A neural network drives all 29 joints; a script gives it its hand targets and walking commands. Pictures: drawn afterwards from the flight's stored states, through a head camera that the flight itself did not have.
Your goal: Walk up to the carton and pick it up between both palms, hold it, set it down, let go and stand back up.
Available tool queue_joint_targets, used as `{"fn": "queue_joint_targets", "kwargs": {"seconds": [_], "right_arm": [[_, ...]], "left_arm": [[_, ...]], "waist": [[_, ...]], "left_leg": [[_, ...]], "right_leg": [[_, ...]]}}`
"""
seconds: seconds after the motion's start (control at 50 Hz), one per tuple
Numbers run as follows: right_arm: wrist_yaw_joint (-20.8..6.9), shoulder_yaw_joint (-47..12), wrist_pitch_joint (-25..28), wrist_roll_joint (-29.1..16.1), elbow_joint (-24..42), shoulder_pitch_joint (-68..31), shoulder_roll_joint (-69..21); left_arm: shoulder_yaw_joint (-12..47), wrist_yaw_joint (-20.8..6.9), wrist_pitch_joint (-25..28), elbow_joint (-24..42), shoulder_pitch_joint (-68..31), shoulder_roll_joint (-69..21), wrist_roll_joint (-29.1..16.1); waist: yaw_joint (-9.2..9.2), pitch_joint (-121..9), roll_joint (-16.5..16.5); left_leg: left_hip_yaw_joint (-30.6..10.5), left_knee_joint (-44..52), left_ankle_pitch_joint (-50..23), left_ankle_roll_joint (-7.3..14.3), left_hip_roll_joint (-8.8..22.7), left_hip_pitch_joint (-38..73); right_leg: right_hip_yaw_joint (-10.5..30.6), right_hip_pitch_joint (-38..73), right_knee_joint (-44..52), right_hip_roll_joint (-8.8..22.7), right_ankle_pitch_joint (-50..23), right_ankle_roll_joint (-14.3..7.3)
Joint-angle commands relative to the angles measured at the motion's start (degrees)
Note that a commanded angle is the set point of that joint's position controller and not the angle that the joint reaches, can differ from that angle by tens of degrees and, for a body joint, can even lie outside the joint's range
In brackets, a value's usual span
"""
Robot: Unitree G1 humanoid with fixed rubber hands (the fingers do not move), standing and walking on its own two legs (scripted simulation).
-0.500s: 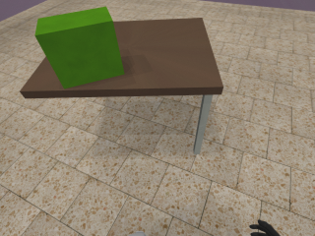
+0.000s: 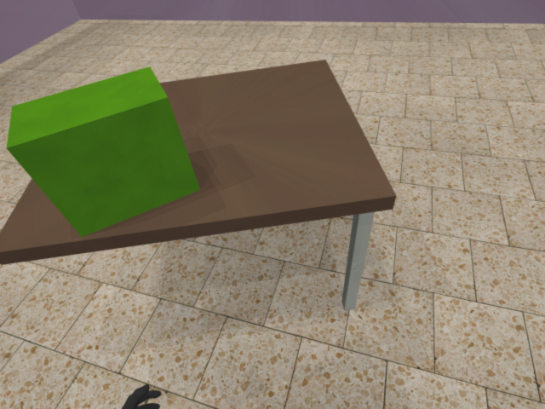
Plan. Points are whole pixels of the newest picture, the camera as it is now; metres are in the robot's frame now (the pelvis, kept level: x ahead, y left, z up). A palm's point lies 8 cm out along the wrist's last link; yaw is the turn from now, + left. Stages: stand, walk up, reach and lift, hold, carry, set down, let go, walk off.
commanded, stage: walk up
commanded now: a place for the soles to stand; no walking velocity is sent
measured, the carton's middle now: (115, 152) +0.69 +0.36 +0.03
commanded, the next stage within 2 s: none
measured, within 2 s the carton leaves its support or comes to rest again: neither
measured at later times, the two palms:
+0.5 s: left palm out of the picture +0.18 +0.45 -0.11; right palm (356, 355) +0.24 -0.11 -0.10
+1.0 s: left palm out of the picture +0.29 +0.51 -0.07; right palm (299, 340) +0.28 -0.02 -0.12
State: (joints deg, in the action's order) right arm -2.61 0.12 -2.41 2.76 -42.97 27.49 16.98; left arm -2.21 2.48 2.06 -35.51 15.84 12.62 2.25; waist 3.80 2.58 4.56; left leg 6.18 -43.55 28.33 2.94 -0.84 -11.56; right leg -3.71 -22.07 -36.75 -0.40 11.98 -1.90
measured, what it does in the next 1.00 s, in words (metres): steps to the left: left foot, then right foot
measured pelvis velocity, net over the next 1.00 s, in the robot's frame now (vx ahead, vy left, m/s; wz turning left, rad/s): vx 0.22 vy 0.25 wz -0.01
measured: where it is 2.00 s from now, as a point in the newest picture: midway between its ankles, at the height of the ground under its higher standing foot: outside the picture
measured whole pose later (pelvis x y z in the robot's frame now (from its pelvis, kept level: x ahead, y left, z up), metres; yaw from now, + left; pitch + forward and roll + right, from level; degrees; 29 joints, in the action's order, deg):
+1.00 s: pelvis +0.22 +0.25 +0.01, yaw -1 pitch -3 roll +0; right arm -3.0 1.4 -6.0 2.9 -38.4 19.7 19.0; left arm -1.5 5.1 1.4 -39.0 20.8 12.1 2.6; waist 0.3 4.6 6.1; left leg -0.4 -67.7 25.5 -3.2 2.6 -28.6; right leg -0.6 -17.8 -34.4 3.0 14.1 -1.0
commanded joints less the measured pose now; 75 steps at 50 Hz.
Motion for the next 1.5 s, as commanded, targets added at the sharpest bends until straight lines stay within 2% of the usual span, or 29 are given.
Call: {"fn": "queue_joint_targets", "kwargs": {"seconds": [0.0, 0.08, 0.26, 0.3, 0.34, 0.36, 0.4, 0.42, 0.44, 0.5, 0.6, 0.7, 0.74, 0.76, 0.78, 0.8, 0.82, 0.86, 0.9, 1.0, 1.08, 1.12, 1.16, 1.18, 1.2, 1.24, 1.28, 1.38, 1.48], "right_arm": [[0.43, 3.17, -0.47, 1.56, 9.08, -4.79, 8.88], [-1.27, 3.21, -0.75, 0.01, 8.70, -3.87, 5.41], [-3.22, 2.86, -0.54, -0.20, 11.17, -14.52, 4.47], [-3.01, 2.77, 0.01, -0.67, 11.03, -13.17, 4.11], [-2.25, 4.10, 0.72, -0.45, 8.97, -6.57, 5.67], [-1.64, 5.56, 1.36, -0.03, 5.82, 0.30, 8.55], [-0.07, 6.90, 2.95, 0.71, 4.79, 7.56, 18.26], [0.22, 6.31, 1.77, -0.94, 5.42, 3.90, 19.57], [0.62, 6.08, 1.39, -2.75, 6.23, -1.85, 18.97], [1.63, 3.52, 1.09, -1.81, 8.07, -9.87, 9.50], [1.10, 2.55, 1.67, 0.41, 6.55, -7.27, 6.96], [0.97, 1.88, -0.42, 0.09, 6.98, -5.24, 8.31], [0.89, 1.26, -0.92, 0.13, 6.69, -5.83, 8.21], [0.80, 1.26, -0.80, -0.12, 7.05, -5.83, 7.61], [0.58, 0.60, -0.38, -0.41, 8.08, -5.03, 6.44], [0.41, 0.37, -0.44, -0.06, 8.81, -2.15, 4.54], [0.74, 1.86, -1.62, 1.17, 8.35, -2.11, 7.93], [0.92, 3.17, -2.80, 1.15, 9.56, -5.33, 9.80], [0.22, 3.37, -2.91, 0.44, 8.76, -4.05, 8.51], [-1.23, 2.37, -1.98, -1.34, 8.94, -5.15, 4.03], [-0.07, 3.04, -0.17, -1.93, 8.01, -4.66, 4.91], [1.36, 4.29, 0.96, -2.28, 5.57, 2.36, 5.42], [2.19, 5.16, 2.50, -1.12, 4.60, 5.03, 11.47], [2.59, 5.30, 2.44, -0.88, 7.20, 0.54, 15.31], [3.02, 5.08, 1.80, -1.37, 7.50, -4.17, 15.93], [3.33, 3.81, 2.44, -2.07, 8.43, -7.98, 11.34], [3.72, 3.17, 2.98, -1.83, 8.38, -8.91, 9.25], [4.24, 3.29, 3.44, -1.00, 7.63, -2.25, 8.51], [4.55, 3.94, 2.42, -0.78, 8.45, -3.96, 10.84]], "left_arm": [[-4.85, 3.07, 0.81, 1.26, 14.15, 14.65, -0.30], [-2.31, 1.74, 2.06, 1.35, 4.20, 11.21, 0.18], [-4.52, 0.77, 2.95, -0.20, 9.63, 15.60, 0.87], [-4.87, 0.86, 2.69, 0.78, 7.32, 16.58, 1.07], [-4.63, 0.67, 1.84, 0.67, 5.24, 15.72, 1.20], [-4.07, 0.38, 1.61, 1.21, 5.87, 13.03, 1.53], [-1.49, -0.16, 0.72, 3.69, 8.39, 4.55, 0.95], [-2.01, 0.52, -0.56, 5.66, 9.30, 5.73, -1.08], [-1.86, 1.17, -1.35, 4.76, 9.95, 6.86, -0.95], [-3.04, 0.32, -1.19, 1.92, 8.88, 11.21, 0.28], [-2.03, 0.48, -1.08, 1.08, 8.71, 6.97, -0.69], [-1.68, 1.33, -1.12, 1.77, 4.09, 5.95, -0.97], [-1.71, 1.61, -0.21, 1.23, 7.49, 5.65, -0.53], [-2.44, 1.90, 0.18, 0.74, 8.89, 7.33, -0.26], [-3.52, 2.28, 0.46, 0.34, 11.92, 10.40, 0.37], [-4.85, 2.67, 0.21, 0.25, 14.36, 14.30, 0.78], [-4.51, 3.37, -0.28, -0.68, 13.65, 13.89, 0.16], [-3.67, 4.00, 0.26, 0.67, 9.30, 11.76, 0.18], [-3.03, 3.68, 0.57, 1.46, 4.35, 11.55, 0.40], [-3.05, 1.33, 0.88, 1.94, 3.07, 13.51, 0.65], [-3.23, -0.75, -0.26, 2.01, 3.69, 14.39, 0.08], [-2.28, -1.06, -1.63, 2.17, 1.47, 12.86, 0.40], [0.13, -1.41, -2.56, 3.20, 5.22, 5.54, 0.43], [0.49, -1.27, -3.26, 4.12, 8.52, 4.37, -0.62], [-1.01, -0.73, -3.86, 3.66, 5.65, 8.62, -1.79], [-1.24, -0.57, -3.96, 1.73, 3.41, 9.91, -0.86], [-1.55, -0.98, -3.60, 0.20, 6.62, 9.06, -0.69], [-1.51, -1.64, -4.28, 0.17, 1.50, 7.85, -0.14], [-0.86, -1.92, -4.02, 0.67, 0.49, 5.81, -0.61]], "waist": [[-7.73, -2.93, -4.74], [-2.77, 3.31, -11.96], [-5.93, 1.24, -14.20], [-4.42, -0.08, -16.89], [0.09, -3.73, -13.26], [3.57, -6.21, -3.13], [6.73, -3.38, 21.22], [4.49, -4.74, 18.32], [1.51, -0.48, 17.15], [-2.33, 6.08, 3.83], [-2.60, 2.59, 4.09], [-0.28, 0.97, 3.56], [-3.13, 0.10, 0.51], [-4.65, -0.99, -1.83], [-6.61, -2.22, -5.76], [-6.57, -4.56, -16.57], [-5.69, -1.33, -10.09], [-4.99, -1.31, -8.53], [-2.47, 0.01, -9.90], [-3.94, 0.74, -18.46], [-5.20, -0.71, -18.79], [-0.23, -3.09, -13.83], [1.08, -1.58, 7.90], [-1.85, -0.37, 11.68], [-1.38, 4.75, 9.42], [-2.64, 9.50, 4.87], [-4.52, 3.81, 7.91], [-2.07, -1.45, 5.60], [-3.19, -4.50, 6.01]], "left_leg": [[-9.52, -36.06, 3.89, -5.63, 3.27, -33.53], [-8.07, -26.48, -8.14, -5.76, 4.69, -23.70], [-6.01, -6.10, -15.18, -5.03, 8.31, -20.59], [-5.33, 0.78, -14.46, -3.69, 8.58, -14.11], [-2.12, 7.34, -16.99, -2.39, 6.50, 2.19], [-2.06, 10.55, -17.65, -2.14, 4.97, 12.25], [-21.53, 16.95, -17.10, 1.05, 16.03, 12.93], [-36.69, 27.12, -6.20, 6.67, 22.31, 7.16], [-42.16, 31.38, 2.36, 6.54, 22.83, 1.92], [-21.74, 26.34, -9.70, 4.07, 16.47, -3.39], [-11.28, 22.97, -29.97, 6.93, 14.07, -5.38], [-12.09, 20.21, -20.17, 5.37, 13.18, -4.25], [-9.84, 14.40, -18.52, 3.93, 12.31, -9.73], [-9.27, 11.21, -17.43, 1.01, 10.62, -14.00], [-8.37, 3.18, -16.88, -2.70, 8.85, -21.93], [-4.42, -12.51, 2.66, -6.16, 4.11, -26.20], [-7.19, -24.33, 6.71, -6.69, 3.74, -28.54], [-11.36, -29.05, 4.04, -6.22, 5.64, -27.28], [-11.58, -27.27, -2.48, -6.30, 6.33, -22.75], [-5.19, -14.86, -7.35, -6.21, 5.07, -18.68], [-2.54, 2.80, -12.26, -4.57, 2.98, -4.12], [0.10, 11.16, -14.83, -3.85, 0.28, 7.68], [-15.53, 19.84, -5.88, -2.55, 10.17, 6.62], [-35.08, 27.84, 2.02, 2.31, 21.84, -2.62], [-39.87, 32.74, 12.51, 6.85, 23.73, -11.89], [-31.84, 28.91, -7.63, 7.19, 20.23, -10.77], [-21.77, 23.14, -22.03, 5.16, 15.23, -6.59], [-18.92, 17.01, -45.28, 6.38, 15.75, 3.62], [-17.90, 14.60, -41.52, 7.14, 15.02, 1.48]], "right_leg": [[41.84, 25.69, 18.99, 29.11, 9.15, -19.47], [15.64, 8.30, 19.99, 14.78, -0.15, -10.46], [9.73, 9.33, 18.15, 13.90, 5.71, -9.68], [8.59, 8.36, 15.60, 15.28, 0.65, -8.67], [4.88, 2.98, 6.08, 13.77, -1.92, -6.30], [2.79, -0.14, -8.49, 10.96, -0.02, -4.60], [5.19, -16.27, -35.88, -1.08, 30.64, 0.90], [12.04, -16.01, -38.47, -2.60, 28.54, 0.38], [13.34, -16.58, -41.66, -0.41, 25.39, 0.45], [10.53, -13.40, -34.85, 1.94, 13.20, 0.92], [6.58, -3.73, -20.28, -0.42, 11.25, 1.62], [1.14, 1.28, -4.30, -0.32, 4.32, 0.74], [1.10, 10.33, 4.95, 0.04, -2.81, -0.23], [3.70, 16.11, 6.49, 1.19, -3.18, -0.91], [16.76, 21.71, 7.93, 9.28, 3.27, -5.04], [36.35, 22.53, 15.32, 24.01, 11.40, -12.31], [42.03, 19.11, 18.13, 28.50, 11.09, -17.46], [36.18, 15.09, 17.93, 25.36, 5.67, -17.83], [25.45, 8.71, 18.70, 18.72, 5.51, -12.55], [8.62, 4.79, 16.13, 10.40, 5.84, -9.43], [7.19, -1.96, 12.41, 9.38, 10.81, -7.28], [5.34, -7.36, 0.06, 8.80, 14.80, -4.85], [3.18, -13.29, -18.03, 3.78, 25.50, 0.14], [7.46, -12.70, -21.87, 2.02, 25.05, 2.12], [9.75, -9.50, -25.45, 2.67, 23.18, 2.36], [9.69, -10.94, -24.96, 4.22, 18.63, 2.59], [8.18, -7.16, -22.45, 4.58, 17.18, 2.84], [5.36, -4.98, -13.09, 2.58, 17.30, 2.98], [2.51, 3.54, -0.92, 0.75, 10.76, 1.74]]}}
